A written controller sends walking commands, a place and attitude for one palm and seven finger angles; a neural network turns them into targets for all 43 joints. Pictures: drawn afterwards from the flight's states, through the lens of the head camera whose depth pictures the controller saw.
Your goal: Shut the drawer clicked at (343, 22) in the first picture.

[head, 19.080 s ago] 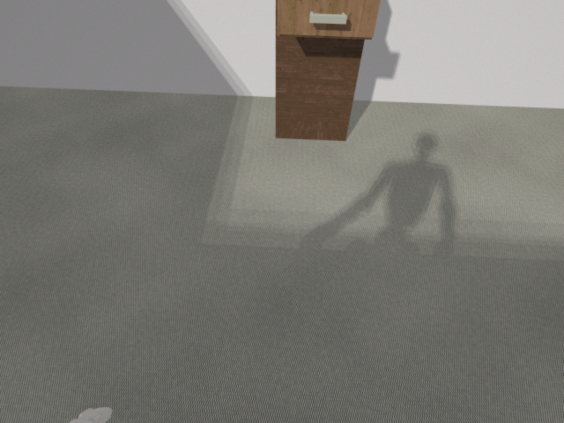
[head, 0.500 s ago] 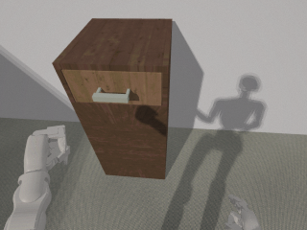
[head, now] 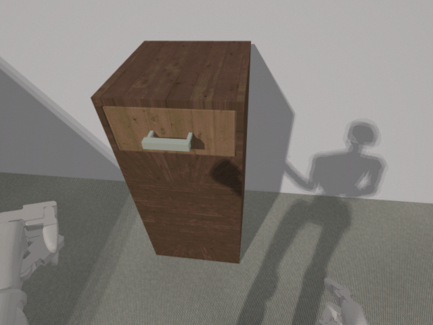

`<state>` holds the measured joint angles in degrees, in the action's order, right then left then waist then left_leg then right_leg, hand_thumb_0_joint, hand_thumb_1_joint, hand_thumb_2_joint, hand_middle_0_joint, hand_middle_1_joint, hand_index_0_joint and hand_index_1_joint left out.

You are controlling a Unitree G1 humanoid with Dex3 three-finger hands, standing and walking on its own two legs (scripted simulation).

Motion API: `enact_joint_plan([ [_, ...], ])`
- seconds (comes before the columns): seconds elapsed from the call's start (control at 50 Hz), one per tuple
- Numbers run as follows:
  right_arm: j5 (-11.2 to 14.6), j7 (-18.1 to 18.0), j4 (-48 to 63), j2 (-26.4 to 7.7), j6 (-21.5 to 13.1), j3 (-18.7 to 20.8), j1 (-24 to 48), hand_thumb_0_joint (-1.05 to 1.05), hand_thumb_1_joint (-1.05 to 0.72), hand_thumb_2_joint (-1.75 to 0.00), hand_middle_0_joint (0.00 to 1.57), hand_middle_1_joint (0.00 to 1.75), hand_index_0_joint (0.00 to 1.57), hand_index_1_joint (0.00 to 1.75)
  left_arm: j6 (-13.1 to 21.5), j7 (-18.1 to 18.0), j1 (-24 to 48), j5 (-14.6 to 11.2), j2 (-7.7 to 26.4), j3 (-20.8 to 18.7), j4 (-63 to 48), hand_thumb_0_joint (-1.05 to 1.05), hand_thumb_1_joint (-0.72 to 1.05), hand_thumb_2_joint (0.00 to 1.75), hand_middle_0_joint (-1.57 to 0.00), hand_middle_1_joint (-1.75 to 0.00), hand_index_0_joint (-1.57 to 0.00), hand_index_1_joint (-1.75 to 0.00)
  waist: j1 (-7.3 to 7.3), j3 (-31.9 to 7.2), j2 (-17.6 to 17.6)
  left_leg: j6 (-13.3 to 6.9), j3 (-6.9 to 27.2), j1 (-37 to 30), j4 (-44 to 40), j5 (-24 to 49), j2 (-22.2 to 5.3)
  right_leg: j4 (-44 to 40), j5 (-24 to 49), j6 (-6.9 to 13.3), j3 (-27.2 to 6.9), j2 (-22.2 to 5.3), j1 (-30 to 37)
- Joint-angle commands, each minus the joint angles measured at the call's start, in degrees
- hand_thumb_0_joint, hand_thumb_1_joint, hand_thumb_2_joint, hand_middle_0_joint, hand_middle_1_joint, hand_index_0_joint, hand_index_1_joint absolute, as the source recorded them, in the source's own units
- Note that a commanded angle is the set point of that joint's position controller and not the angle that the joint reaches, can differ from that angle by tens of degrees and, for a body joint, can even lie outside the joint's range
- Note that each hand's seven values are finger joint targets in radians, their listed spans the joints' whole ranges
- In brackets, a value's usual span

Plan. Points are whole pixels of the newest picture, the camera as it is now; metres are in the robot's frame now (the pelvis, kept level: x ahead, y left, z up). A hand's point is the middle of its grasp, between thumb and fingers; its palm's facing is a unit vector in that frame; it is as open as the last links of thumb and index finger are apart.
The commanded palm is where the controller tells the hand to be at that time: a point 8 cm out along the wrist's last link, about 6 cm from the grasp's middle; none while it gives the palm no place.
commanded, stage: draw the hand back to the body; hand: left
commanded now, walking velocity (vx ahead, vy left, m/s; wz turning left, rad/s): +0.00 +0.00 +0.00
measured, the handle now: (168, 139) +0.58 +0.22 +0.02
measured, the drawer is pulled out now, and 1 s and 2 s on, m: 0.00 0.00 0.00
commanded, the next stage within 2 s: step back with the hand held close in 0.04 s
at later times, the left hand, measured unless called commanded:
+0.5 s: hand (64, 241) +0.18 +0.24 +0.16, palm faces +0.30 -0.81 -0.51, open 3.3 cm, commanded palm +0.11 +0.29 +0.17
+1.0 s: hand (27, 277) +0.12 +0.26 +0.16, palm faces +0.38 -0.79 -0.48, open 3.3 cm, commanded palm +0.05 +0.30 +0.17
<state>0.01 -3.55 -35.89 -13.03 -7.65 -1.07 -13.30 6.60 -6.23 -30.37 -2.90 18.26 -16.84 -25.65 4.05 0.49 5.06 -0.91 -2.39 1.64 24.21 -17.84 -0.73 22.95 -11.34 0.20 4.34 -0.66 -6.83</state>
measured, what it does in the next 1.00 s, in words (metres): shifts its weight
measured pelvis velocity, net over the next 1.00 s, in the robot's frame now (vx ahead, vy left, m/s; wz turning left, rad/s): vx -0.08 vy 0.02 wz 0.01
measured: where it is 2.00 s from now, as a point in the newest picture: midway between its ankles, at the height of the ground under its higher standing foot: outside the picture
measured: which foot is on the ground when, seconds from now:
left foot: down 0.00-1.00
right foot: down 0.00-1.00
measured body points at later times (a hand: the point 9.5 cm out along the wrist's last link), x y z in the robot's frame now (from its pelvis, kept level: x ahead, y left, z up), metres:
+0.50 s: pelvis -0.03 +0.01 +0.00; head -0.01 +0.00 +0.45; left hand +0.15 +0.28 +0.18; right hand +0.13 -0.24 -0.09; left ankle -0.04 +0.10 -0.74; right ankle +0.02 -0.12 -0.74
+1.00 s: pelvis -0.08 +0.02 -0.02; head -0.05 +0.03 +0.43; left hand +0.10 +0.30 +0.18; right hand +0.08 -0.22 -0.09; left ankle -0.04 +0.10 -0.74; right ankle +0.01 -0.12 -0.74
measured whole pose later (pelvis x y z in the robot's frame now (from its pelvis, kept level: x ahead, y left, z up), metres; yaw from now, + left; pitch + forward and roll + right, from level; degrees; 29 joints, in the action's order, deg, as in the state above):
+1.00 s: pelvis -0.08 +0.02 -0.02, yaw +1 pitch +1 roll +0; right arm 0.1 -4.3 -31.1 -11.9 -5.8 0.4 -14.0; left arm 15.1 -8.8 -33.0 0.6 22.0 -22.7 -32.8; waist -1.3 1.9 -0.9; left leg -3.6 -2.9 20.4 34.8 -15.3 1.8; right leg 32.4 -9.0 -1.8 -0.7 -1.1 -23.8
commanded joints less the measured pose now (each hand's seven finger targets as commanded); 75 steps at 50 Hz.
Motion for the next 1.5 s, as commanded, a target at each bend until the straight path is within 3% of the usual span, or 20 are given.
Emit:
enact_joint_plan([
  [0.0,-0.12,-0.66,8.84,-5.61,-4.28,2.01,7.52,0.00,-0.90,-0.90,0.20,0.30,0.20,0.30,3.58,-1.01,7.91,0.26,9.85,-5.38,-11.32,0.00,0.90,0.90,-1.40,-1.60,-1.40,-1.60,-0.78,-0.12,-1.36,-0.25,2.31,6.98,-4.74,9.72,-0.75,-3.40,2.37,1.29,-3.13,-0.07,2.42],
  [0.14,-0.37,-0.32,8.74,-5.08,-5.14,1.99,7.51,0.00,-0.90,-0.90,0.20,0.30,0.20,0.30,3.93,-1.18,5.55,0.11,9.81,-6.39,-11.81,0.00,0.90,0.90,-1.40,-1.60,-1.40,-1.60,-0.17,-1.60,-2.14,0.12,2.19,7.45,-4.51,12.86,-0.79,-2.37,6.24,1.35,-3.20,-0.09,4.72],
  [0.16,0.01,-0.19,10.44,-6.40,-3.46,2.08,6.70,0.00,-0.90,-0.90,0.20,0.30,0.20,0.30,6.83,-1.38,12.49,-0.48,16.97,-14.82,-15.10,0.00,0.90,0.90,-1.40,-1.60,-1.40,-1.60,-2.95,3.99,-4.92,-1.21,1.70,11.67,-3.46,6.52,-1.49,-6.29,7.40,1.45,-10.94,-2.89,-2.01],
  [0.18,-0.10,-0.31,9.15,-5.33,-2.42,2.28,6.13,0.00,-0.90,-0.90,0.20,0.30,0.20,0.30,7.19,-0.96,7.28,-0.09,12.76,-12.01,-9.61,0.00,0.90,0.90,-1.40,-1.60,-1.40,-1.60,-3.31,3.34,-8.36,-1.22,2.64,10.94,-2.59,5.36,-1.37,-7.36,5.67,1.69,-10.97,-4.14,-2.84],
  [0.2,-0.17,-0.28,9.85,-5.69,-1.75,2.49,6.18,0.00,-0.90,-0.90,0.20,0.30,0.20,0.30,7.62,-0.63,6.37,0.18,11.87,-11.16,-9.94,0.00,0.90,0.90,-1.40,-1.60,-1.40,-1.60,-3.32,3.30,-7.09,-1.16,2.50,10.94,-2.61,5.65,-1.23,-7.67,5.35,1.81,-11.26,-4.22,-3.71],
  [0.24,-0.51,-0.05,9.82,-6.17,-0.80,2.86,6.28,0.00,-0.90,-0.90,0.20,0.30,0.20,0.30,7.89,-0.39,1.52,0.56,8.82,-8.43,-9.17,0.00,0.90,0.90,-1.40,-1.60,-1.40,-1.60,-3.61,-0.74,-3.48,-1.16,2.03,10.10,-3.09,8.39,-1.83,-5.45,8.33,1.39,-9.53,-4.18,-2.08],
  [0.3,-0.60,-0.06,11.05,-6.71,0.14,3.40,7.02,0.00,-0.90,-0.90,0.20,0.30,0.20,0.30,8.36,-0.74,-0.84,0.79,9.87,-8.93,-12.19,0.00,0.90,0.90,-1.40,-1.60,-1.40,-1.60,-3.26,-5.70,-1.20,-1.10,3.03,11.43,-4.27,13.98,-2.62,-0.45,15.27,0.70,-6.75,-3.45,1.95],
  [0.44,0.09,-0.46,13.18,-5.87,2.11,4.62,7.17,0.00,-0.90,-0.90,0.20,0.30,0.20,0.30,8.65,-1.64,-5.23,0.75,12.49,-12.36,-14.78,0.00,0.90,0.90,-1.40,-1.60,-1.40,-1.60,-3.06,-9.37,-3.62,-0.53,3.87,15.33,-2.34,19.47,-3.39,5.29,23.60,0.28,-6.46,-3.58,3.83],
  [0.64,0.29,-1.11,13.60,-6.62,0.96,4.71,6.44,0.00,-0.90,-0.90,0.20,0.30,0.20,0.30,9.55,-2.56,-2.77,2.04,11.53,-11.45,-15.55,0.00,0.90,0.90,-1.40,-1.60,-1.40,-1.60,-3.74,-3.87,-1.83,-3.80,6.40,31.02,-6.60,-4.81,-5.32,8.97,10.60,-0.71,-7.87,-2.41,5.21],
  [0.68,0.38,-1.10,13.82,-6.52,0.46,4.69,6.10,0.00,-0.90,-0.90,0.20,0.30,0.20,0.30,9.89,-2.75,-1.68,2.33,11.70,-11.55,-16.18,0.00,0.90,0.90,-1.40,-1.60,-1.40,-1.60,-3.94,-3.35,-4.26,-4.23,6.43,33.43,-5.82,-9.68,-4.95,8.60,8.13,-0.65,-9.00,-2.84,5.00],
  [0.84,-0.08,-1.09,13.10,-6.59,-0.68,4.46,4.90,0.00,-0.90,-0.90,0.20,0.30,0.20,0.30,11.35,-3.49,-1.23,2.28,12.11,-11.72,-17.86,0.00,0.90,0.90,-1.40,-1.60,-1.40,-1.60,-4.74,-3.14,-5.57,-3.37,6.58,27.81,-0.73,-12.84,-3.00,0.63,-6.16,0.69,-11.89,-4.82,-5.82],
  [0.94,0.03,-1.35,13.71,-7.07,-1.80,4.71,5.75,0.00,-0.90,-0.90,0.20,0.30,0.20,0.30,12.30,-3.82,-2.91,3.46,12.15,-13.39,-18.99,0.00,0.90,0.90,-1.40,-1.60,-1.40,-1.60,-3.92,-4.73,4.06,-6.26,12.71,40.64,-10.75,-15.30,-9.73,18.14,7.74,-1.65,-6.14,1.30,7.73],
  [1.0,-0.23,-1.09,13.81,-6.69,-2.09,5.12,5.72,0.00,-0.90,-0.90,0.20,0.30,0.20,0.30,12.57,-3.12,-2.68,3.31,12.89,-14.25,-20.34,0.00,0.90,0.90,-1.40,-1.60,-1.40,-1.60,-4.02,-5.34,0.24,-5.50,11.06,39.68,-5.95,-4.77,-8.46,18.56,16.85,-1.25,-8.12,1.05,8.22],
  [1.1,-0.56,-0.63,12.72,-6.53,-1.44,5.45,5.44,0.00,-0.90,-0.90,0.20,0.30,0.20,0.30,12.74,-2.05,-2.58,2.60,12.46,-13.98,-20.42,0.00,0.90,0.90,-1.40,-1.60,-1.40,-1.60,-4.51,-7.45,-3.17,-3.92,7.45,34.22,0.21,-0.69,-5.20,15.61,25.12,-0.14,-13.01,-1.91,3.56],
  [1.26,-0.40,-0.09,12.84,-6.15,0.15,5.76,5.35,0.00,-0.90,-0.90,0.20,0.30,0.20,0.30,13.83,-2.51,-3.15,2.08,14.01,-15.43,-20.97,0.00,0.90,0.90,-1.40,-1.60,-1.40,-1.60,-5.27,-6.67,-8.34,-3.18,6.73,29.38,6.32,-13.62,-1.89,2.96,-1.77,2.34,-19.67,-5.86,-9.70],
  [1.32,-0.39,-0.41,12.96,-6.70,-0.09,5.73,5.64,0.00,-0.90,-0.90,0.20,0.30,0.20,0.30,14.49,-2.92,-4.13,2.14,13.55,-15.64,-20.44,0.00,0.90,0.90,-1.40,-1.60,-1.40,-1.60,-5.51,-6.65,-3.03,-4.60,9.96,32.25,-0.60,-15.67,-5.12,8.93,-2.12,0.51,-14.29,-1.76,-7.80],
  [1.38,-0.15,-1.07,13.64,-7.66,-1.34,5.92,6.85,0.00,-0.90,-0.90,0.20,0.30,0.20,0.30,14.77,-2.84,-2.85,3.28,12.34,-16.22,-19.58,0.00,0.90,0.90,-1.40,-1.60,-1.40,-1.60,-4.46,-5.89,6.22,-8.75,16.40,50.62,-10.92,-27.55,-13.87,27.85,3.34,-1.99,-8.89,4.23,7.65],
  [1.4,0.07,-1.15,13.78,-7.24,-1.79,6.23,7.31,0.00,-0.90,-0.90,0.20,0.30,0.20,0.30,14.79,-2.68,-1.91,3.42,12.88,-16.64,-19.85,0.00,0.90,0.90,-1.40,-1.60,-1.40,-1.60,-4.25,-5.82,6.21,-9.05,16.79,52.21,-10.66,-26.69,-14.89,29.23,3.44,-2.30,-8.97,4.83,9.21],
  [1.44,0.26,-1.02,13.27,-6.96,-2.46,6.47,5.93,0.00,-0.90,-0.90,0.20,0.30,0.20,0.30,14.71,-2.14,-3.77,3.06,12.37,-16.23,-18.62,0.00,0.90,0.90,-1.40,-1.60,-1.40,-1.60,-4.19,-4.27,0.35,-7.84,14.16,47.57,-5.77,-20.37,-13.09,24.72,3.40,-1.39,-10.28,4.25,5.02],
  [1.48,-0.08,-0.79,12.35,-6.41,-2.66,6.17,4.89,0.00,-0.90,-0.90,0.20,0.30,0.20,0.30,15.04,-1.52,-2.80,2.19,12.51,-15.00,-19.95,0.00,0.90,0.90,-1.40,-1.60,-1.40,-1.60,-5.01,-3.65,-6.33,-4.26,8.10,37.48,3.76,-14.41,-6.02,12.27,7.61,1.42,-18.94,-0.74,-5.63],
])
